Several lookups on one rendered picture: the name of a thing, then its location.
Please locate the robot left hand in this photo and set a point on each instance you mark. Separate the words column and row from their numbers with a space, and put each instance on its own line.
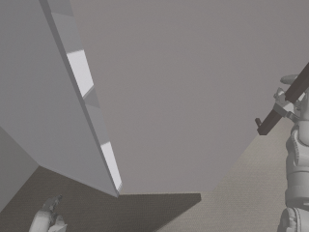
column 44, row 217

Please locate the handle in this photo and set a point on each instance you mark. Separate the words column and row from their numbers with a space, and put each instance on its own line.
column 298, row 87

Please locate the right robot forearm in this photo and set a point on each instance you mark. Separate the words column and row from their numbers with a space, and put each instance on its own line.
column 297, row 167

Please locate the right robot upper arm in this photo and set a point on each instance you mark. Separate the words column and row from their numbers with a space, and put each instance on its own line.
column 294, row 220

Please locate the robot right hand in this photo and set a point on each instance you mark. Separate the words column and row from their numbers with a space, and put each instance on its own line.
column 286, row 108

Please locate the fridge door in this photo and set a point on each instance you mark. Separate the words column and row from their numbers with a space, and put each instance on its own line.
column 181, row 82

